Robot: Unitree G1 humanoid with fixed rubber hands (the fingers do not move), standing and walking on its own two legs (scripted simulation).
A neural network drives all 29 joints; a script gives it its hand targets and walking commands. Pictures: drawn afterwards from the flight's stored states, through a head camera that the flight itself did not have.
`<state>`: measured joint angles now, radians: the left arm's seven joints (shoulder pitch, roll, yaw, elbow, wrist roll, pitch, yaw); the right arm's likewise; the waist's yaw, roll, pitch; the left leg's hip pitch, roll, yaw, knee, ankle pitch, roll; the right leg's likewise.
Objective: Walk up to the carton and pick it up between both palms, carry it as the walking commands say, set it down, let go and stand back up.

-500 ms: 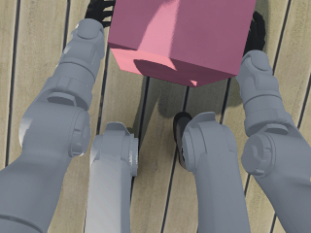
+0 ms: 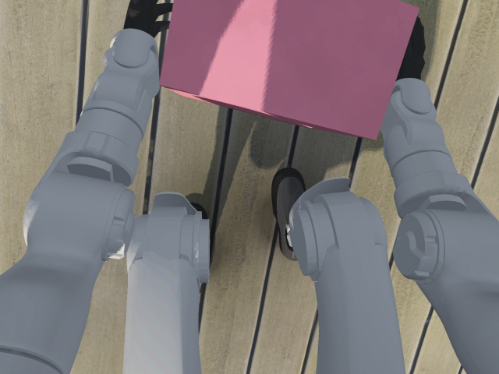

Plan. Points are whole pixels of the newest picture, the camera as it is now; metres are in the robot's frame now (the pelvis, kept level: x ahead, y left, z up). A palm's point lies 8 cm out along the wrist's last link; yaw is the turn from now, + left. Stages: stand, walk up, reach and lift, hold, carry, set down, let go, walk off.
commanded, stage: set down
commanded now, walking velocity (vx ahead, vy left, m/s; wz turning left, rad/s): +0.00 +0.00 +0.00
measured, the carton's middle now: (268, 64) +0.48 -0.06 -0.24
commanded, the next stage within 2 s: let go in 1.80 s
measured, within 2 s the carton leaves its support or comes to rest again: neither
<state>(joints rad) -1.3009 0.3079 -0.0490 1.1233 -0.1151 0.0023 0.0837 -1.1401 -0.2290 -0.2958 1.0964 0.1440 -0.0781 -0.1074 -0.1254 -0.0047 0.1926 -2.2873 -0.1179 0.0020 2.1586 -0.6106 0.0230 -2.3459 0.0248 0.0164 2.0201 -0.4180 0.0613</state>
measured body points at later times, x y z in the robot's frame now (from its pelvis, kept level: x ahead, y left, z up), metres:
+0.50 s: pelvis +0.00 -0.01 -0.01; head +0.36 +0.00 +0.26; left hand +0.53 +0.15 -0.20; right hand +0.45 -0.28 -0.18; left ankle +0.09 +0.09 -0.35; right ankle +0.15 -0.13 -0.35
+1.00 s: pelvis -0.01 -0.01 +0.09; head +0.33 -0.03 +0.38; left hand +0.54 +0.16 -0.04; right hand +0.44 -0.28 -0.04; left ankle +0.09 +0.09 -0.35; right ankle +0.15 -0.13 -0.35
